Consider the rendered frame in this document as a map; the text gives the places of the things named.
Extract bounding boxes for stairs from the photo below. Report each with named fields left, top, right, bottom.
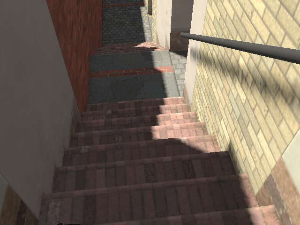
left=37, top=97, right=281, bottom=225
left=92, top=41, right=166, bottom=55

